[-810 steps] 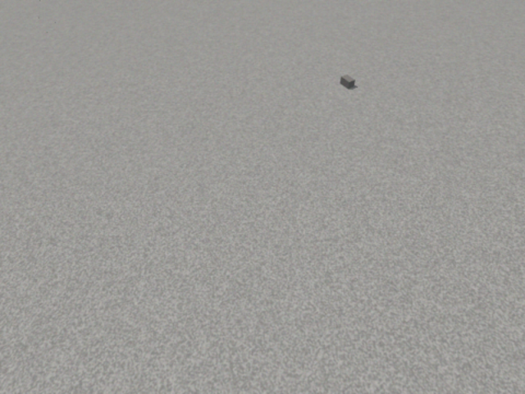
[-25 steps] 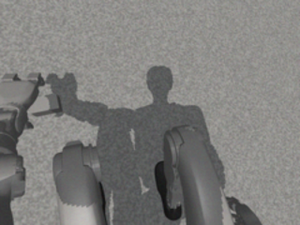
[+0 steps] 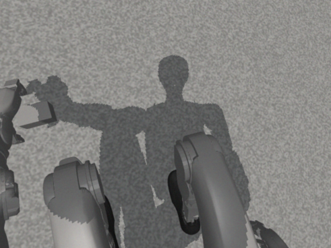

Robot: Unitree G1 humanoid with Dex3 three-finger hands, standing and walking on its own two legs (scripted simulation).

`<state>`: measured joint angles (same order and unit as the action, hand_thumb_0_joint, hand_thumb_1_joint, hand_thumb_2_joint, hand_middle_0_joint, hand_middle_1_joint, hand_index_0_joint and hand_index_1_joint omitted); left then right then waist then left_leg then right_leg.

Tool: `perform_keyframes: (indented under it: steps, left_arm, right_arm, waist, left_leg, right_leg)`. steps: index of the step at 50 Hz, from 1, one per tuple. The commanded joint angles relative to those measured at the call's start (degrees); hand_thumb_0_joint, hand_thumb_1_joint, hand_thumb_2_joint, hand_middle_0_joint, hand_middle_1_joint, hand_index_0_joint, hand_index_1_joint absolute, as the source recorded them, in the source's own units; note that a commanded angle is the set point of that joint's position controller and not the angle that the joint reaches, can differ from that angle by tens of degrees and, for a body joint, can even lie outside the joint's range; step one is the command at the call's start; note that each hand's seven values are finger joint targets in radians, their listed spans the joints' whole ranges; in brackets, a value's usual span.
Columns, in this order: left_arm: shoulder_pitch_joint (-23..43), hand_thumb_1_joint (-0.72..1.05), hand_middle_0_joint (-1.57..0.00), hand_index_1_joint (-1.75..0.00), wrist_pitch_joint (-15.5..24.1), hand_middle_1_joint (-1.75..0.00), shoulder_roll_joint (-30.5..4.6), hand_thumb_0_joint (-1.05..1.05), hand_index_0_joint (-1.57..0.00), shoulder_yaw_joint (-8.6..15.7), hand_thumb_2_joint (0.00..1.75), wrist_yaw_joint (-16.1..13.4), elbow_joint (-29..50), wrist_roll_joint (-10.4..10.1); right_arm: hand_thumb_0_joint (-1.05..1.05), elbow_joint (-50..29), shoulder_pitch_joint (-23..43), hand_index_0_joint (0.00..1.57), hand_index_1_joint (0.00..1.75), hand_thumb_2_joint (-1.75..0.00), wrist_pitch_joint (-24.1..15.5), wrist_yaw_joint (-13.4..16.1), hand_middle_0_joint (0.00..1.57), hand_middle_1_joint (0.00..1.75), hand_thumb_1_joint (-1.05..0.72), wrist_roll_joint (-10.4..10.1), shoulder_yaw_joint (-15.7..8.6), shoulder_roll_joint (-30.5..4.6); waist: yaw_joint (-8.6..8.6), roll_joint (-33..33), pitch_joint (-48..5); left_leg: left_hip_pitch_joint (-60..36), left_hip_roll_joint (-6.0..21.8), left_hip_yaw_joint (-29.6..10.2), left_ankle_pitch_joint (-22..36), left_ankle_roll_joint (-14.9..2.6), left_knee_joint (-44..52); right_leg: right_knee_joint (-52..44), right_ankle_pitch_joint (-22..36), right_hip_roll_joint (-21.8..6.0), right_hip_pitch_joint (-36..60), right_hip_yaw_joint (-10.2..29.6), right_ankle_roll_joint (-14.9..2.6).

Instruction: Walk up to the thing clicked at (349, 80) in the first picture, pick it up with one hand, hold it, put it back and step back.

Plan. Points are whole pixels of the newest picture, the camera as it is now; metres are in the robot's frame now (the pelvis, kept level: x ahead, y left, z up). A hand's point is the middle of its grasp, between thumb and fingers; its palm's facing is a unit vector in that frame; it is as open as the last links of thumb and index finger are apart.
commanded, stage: close in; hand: left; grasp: from above
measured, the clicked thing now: (36, 115) +0.47 +0.29 -0.29
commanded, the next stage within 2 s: rest palm in 0.18 s
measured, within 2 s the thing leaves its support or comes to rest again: neither
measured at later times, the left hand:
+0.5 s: hand (26, 117) +0.45 +0.28 -0.21, palm faces -0.47 -0.07 -0.88, open 13.4 cm
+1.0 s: hand (35, 116) +0.46 +0.28 -0.25, palm faces -0.45 -0.09 -0.89, open 14.0 cm
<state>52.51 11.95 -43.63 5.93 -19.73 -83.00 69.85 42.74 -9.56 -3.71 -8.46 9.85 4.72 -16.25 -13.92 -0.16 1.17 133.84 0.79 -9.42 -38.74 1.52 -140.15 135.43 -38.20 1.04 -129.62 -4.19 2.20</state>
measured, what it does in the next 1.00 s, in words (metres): stands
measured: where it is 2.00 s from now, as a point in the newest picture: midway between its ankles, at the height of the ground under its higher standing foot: (148, 225)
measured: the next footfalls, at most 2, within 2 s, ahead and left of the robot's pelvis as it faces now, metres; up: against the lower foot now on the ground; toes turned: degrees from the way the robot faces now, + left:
none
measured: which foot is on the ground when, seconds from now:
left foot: down 0.00-1.00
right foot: down 0.00-1.00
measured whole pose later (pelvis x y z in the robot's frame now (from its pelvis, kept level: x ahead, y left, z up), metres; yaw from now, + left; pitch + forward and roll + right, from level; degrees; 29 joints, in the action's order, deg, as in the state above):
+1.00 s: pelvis +0.01 +0.01 -0.02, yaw -4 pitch +29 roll -11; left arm 55.2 14.8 -49.7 8.1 -35.9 -95.7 76.2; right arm 42.4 -5.8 -10.7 -14.0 16.5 11.0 -17.7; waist -19.2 -5.0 5.6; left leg 135.2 1.1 -13.7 -42.3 1.6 -147.2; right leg 139.0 -39.7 2.7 -129.8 -7.2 3.3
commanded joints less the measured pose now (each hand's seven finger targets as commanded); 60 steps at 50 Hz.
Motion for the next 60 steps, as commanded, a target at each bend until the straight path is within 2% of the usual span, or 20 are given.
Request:
perform_keyframes:
  steps: [1,6,9,14,15,16,19,20,26,28,29,32,34,40,44,49,52,56,57,60]
  left_arm:
    - [20.35,-0.41,-0.20,-0.95,5.88,-0.95,-10.20,0.00,-0.20,-1.83,0.94,-1.68,19.76,-0.60]
    - [18.64,-0.44,-0.15,-0.94,5.23,-0.95,-7.88,0.00,-0.16,-3.15,0.93,-5.78,9.75,2.53]
    - [18.72,-0.39,-0.19,-0.95,3.58,-0.96,-6.53,0.00,-0.20,-4.22,0.99,-8.24,0.28,4.95]
    - [21.21,-0.33,-0.24,-0.94,2.13,-0.94,-10.80,0.00,-0.24,-1.33,0.99,-11.23,0.37,6.23]
    - [21.96,-0.38,-0.21,-0.90,1.84,-0.89,-11.20,0.00,-0.20,-1.45,0.95,-11.75,-0.73,6.56]
    - [22.63,-0.40,-0.18,-0.89,1.49,-0.89,-9.59,0.00,-0.18,-2.27,0.92,-11.98,-4.93,6.85]
    - [24.53,-0.45,-0.14,-0.92,1.52,-0.91,-11.17,0.00,-0.14,-2.04,0.94,-12.91,-6.61,6.40]
    - [24.74,-0.46,-0.14,-0.92,1.70,-0.91,-13.82,0.00,-0.13,-0.62,0.94,-13.17,-4.60,6.56]
    - [22.35,-0.47,-0.13,-0.93,2.42,-0.92,-18.28,0.00,-0.12,3.39,0.95,-13.97,-8.06,6.48]
    - [20.84,-0.46,-0.13,-0.93,2.97,-0.92,-18.57,0.00,-0.12,3.74,0.95,-14.10,-7.92,5.87]
    - [21.22,-0.49,-0.11,-0.94,3.12,-0.93,-16.47,0.00,-0.10,1.60,0.96,-13.76,-8.10,5.95]
    - [20.80,-0.50,-0.10,-0.95,3.92,-0.94,-17.74,0.00,-0.09,1.20,0.97,-13.90,-4.82,5.35]
    - [19.09,-0.49,-0.11,-0.94,4.41,-0.93,-20.57,0.00,-0.10,3.30,0.98,-14.84,-3.00,5.31]
    - [15.69,-0.51,-0.10,-0.93,3.90,-0.92,-21.09,0.00,-0.08,5.26,1.00,-17.04,-6.29,5.56]
    - [15.96,-0.50,-0.10,-0.93,3.43,-0.92,-17.37,0.00,-0.09,1.80,0.99,-17.92,-7.88,5.40]
    - [16.21,-0.50,-0.12,-0.94,2.53,-0.92,-20.54,0.00,-0.10,3.62,1.02,-18.85,-7.60,5.47]
    - [19.14,-0.44,-0.14,-0.93,2.29,-0.92,-17.35,0.00,-0.13,0.95,0.96,-18.80,-10.16,5.32]
    - [18.52,-0.47,-0.12,-0.92,2.53,-0.91,-20.90,0.00,-0.11,3.62,0.94,-18.91,-10.82,4.98]
    - [18.89,-0.46,-0.13,-0.92,2.62,-0.92,-18.78,0.00,-0.12,1.46,0.94,-18.68,-10.34,5.56]
    - [18.20,-0.45,-0.12,-0.93,3.18,-0.93,-18.82,0.00,-0.12,1.92,0.94,-18.49,-11.65,5.25]
  right_arm:
    - [0.00,-0.51,-12.44,0.20,0.30,-0.90,-0.32,0.91,0.20,0.30,-0.91,-0.41,-6.21,-14.24]
    - [0.00,0.75,-11.12,0.20,0.30,-0.90,0.39,0.98,0.20,0.30,-0.90,-0.55,-5.79,-14.27]
    - [0.00,1.06,-10.50,0.20,0.30,-0.90,0.38,0.61,0.20,0.30,-0.90,-0.18,-4.84,-14.49]
    - [0.00,0.22,-9.18,0.20,0.30,-0.90,-0.35,0.18,0.20,0.30,-0.90,0.39,-3.51,-14.60]
    - [0.00,0.37,-8.47,0.20,0.30,-0.90,-0.62,0.11,0.20,0.30,-0.90,0.50,-3.32,-14.55]
    - [0.00,0.14,-8.59,0.20,0.30,-0.90,-1.20,-0.32,0.20,0.30,-0.90,1.13,-3.00,-14.56]
    - [0.00,-0.18,-7.79,0.20,0.30,-0.90,-2.22,-0.40,0.20,0.30,-0.90,1.61,-2.37,-15.15]
    - [0.00,-0.37,-7.97,0.20,0.30,-0.90,-2.43,-0.29,0.20,0.30,-0.90,1.59,-2.21,-15.58]
    - [0.00,-0.76,-8.67,0.20,0.30,-0.90,-4.09,-1.24,0.20,0.30,-0.89,3.55,-0.87,-16.66]
    - [0.00,-0.58,-8.84,0.20,0.30,-0.90,-4.39,-1.50,0.20,0.30,-0.89,4.21,-0.42,-16.57]
    - [0.00,-1.21,-8.11,0.20,0.30,-0.90,-4.95,-1.86,0.20,0.30,-0.90,4.39,-0.02,-16.63]
    - [0.00,-1.35,-7.97,0.20,0.30,-0.90,-5.65,-2.26,0.20,0.30,-0.90,4.77,0.55,-16.97]
    - [0.00,-0.42,-9.08,0.20,0.30,-0.90,-5.77,-2.57,0.20,0.30,-0.90,5.03,0.19,-17.78]
    - [0.00,0.55,-10.37,0.20,0.30,-0.90,-6.14,-4.11,0.20,0.30,-0.89,6.08,1.14,-18.47]
    - [0.00,-0.07,-8.12,0.20,0.30,-0.90,-6.87,-4.94,0.20,0.30,-0.89,6.18,1.71,-17.86]
    - [0.00,0.12,-8.04,0.20,0.30,-0.90,-7.46,-5.49,0.20,0.30,-0.90,6.17,1.38,-19.38]
    - [0.00,-0.38,-6.52,0.20,0.30,-0.90,-8.47,-6.07,0.20,0.30,-0.90,6.28,1.75,-19.18]
    - [0.00,0.48,-6.91,0.20,0.30,-0.90,-8.96,-6.10,0.20,0.30,-0.90,6.22,1.70,-20.09]
    - [0.00,-0.60,-5.87,0.20,0.30,-0.90,-9.01,-6.07,0.20,0.30,-0.90,6.22,1.89,-19.94]
    - [0.00,0.02,-6.50,0.20,0.30,-0.90,-9.13,-6.41,0.20,0.30,-0.90,6.62,2.61,-19.21]
  waist:
    - [-1.32,17.31,-45.37]
    - [-1.39,17.78,-40.29]
    - [-3.01,15.48,-35.67]
    - [-1.65,18.59,-38.61]
    - [-2.00,18.68,-39.25]
    - [-4.61,16.73,-36.00]
    - [-5.47,15.14,-34.52]
    - [-4.44,16.54,-35.81]
    - [-5.85,16.36,-34.51]
    - [-5.68,17.11,-35.14]
    - [-6.47,17.64,-34.31]
    - [-6.11,19.51,-37.00]
    - [-5.24,20.35,-38.40]
    - [-6.23,18.72,-35.39]
    - [-6.16,20.01,-33.38]
    - [-6.24,20.08,-35.19]
    - [-8.02,18.90,-29.95]
    - [-7.74,18.43,-29.38]
    - [-8.08,19.24,-29.86]
    - [-8.75,19.18,-30.61]
  left_leg:
    - [-29.07,-0.82,6.57,8.96,-2.29,12.39]
    - [-30.76,-0.85,5.98,9.13,-1.89,14.09]
    - [-29.92,-0.78,5.18,9.11,-2.02,14.62]
    - [-30.94,-1.03,5.74,11.11,-2.24,14.72]
    - [-31.07,-1.02,5.83,10.79,-2.31,14.33]
    - [-28.92,-1.00,5.65,8.84,-2.51,13.56]
    - [-25.91,-0.90,5.60,5.74,-2.99,12.56]
    - [-26.78,-0.98,5.80,6.66,-2.96,12.67]
    - [-24.49,-0.86,5.50,5.23,-3.16,10.79]
    - [-24.47,-0.61,5.12,5.52,-2.99,10.34]
    - [-25.27,-0.58,5.14,5.44,-2.83,9.70]
    - [-27.09,-0.29,4.77,7.79,-2.59,8.72]
    - [-27.45,-0.06,4.76,10.00,-2.44,8.32]
    - [-26.48,0.24,4.37,14.43,-2.38,6.36]
    - [-26.22,0.43,3.72,11.06,-2.24,7.82]
    - [-27.62,0.72,3.23,12.35,-2.26,7.59]
    - [-24.80,0.66,3.15,7.98,-2.40,7.28]
    - [-24.82,0.74,2.44,6.99,-2.27,8.28]
    - [-25.26,0.65,2.62,7.27,-2.31,7.98]
    - [-26.28,0.70,2.29,8.73,-2.18,7.63]
  right_leg:
    - [-15.54,10.68,1.55,23.28,-4.30,-3.97]
    - [-13.76,10.78,1.64,16.32,-6.31,-4.32]
    - [-12.83,11.17,1.76,13.13,-7.35,-4.38]
    - [-11.96,13.25,1.69,15.70,-6.85,-4.19]
    - [-11.77,13.18,1.81,15.32,-6.69,-4.25]
    - [-11.39,11.76,1.74,14.30,-7.08,-4.04]
    - [-12.53,9.25,2.10,14.01,-6.71,-3.84]
    - [-12.70,9.66,1.88,15.30,-6.51,-3.68]
    - [-11.63,8.43,2.10,16.93,-6.52,-3.51]
    - [-11.22,8.78,2.31,17.80,-6.83,-3.50]
    - [-10.35,8.87,2.24,16.85,-6.99,-3.63]
    - [-9.54,11.38,2.63,18.91,-7.31,-3.62]
    - [-9.58,13.65,2.75,20.69,-7.64,-3.45]
    - [-8.57,18.48,3.09,21.74,-8.54,-3.17]
    - [-8.72,15.44,3.59,19.75,-9.10,-3.48]
    - [-8.49,16.92,3.92,21.49,-9.36,-3.22]
    - [-8.66,13.12,3.74,18.19,-9.57,-3.18]
    - [-8.99,11.46,3.60,18.20,-10.42,-3.24]
    - [-8.93,11.96,3.69,18.32,-10.08,-3.28]
    - [-8.38,13.47,3.53,19.74,-10.58,-2.98]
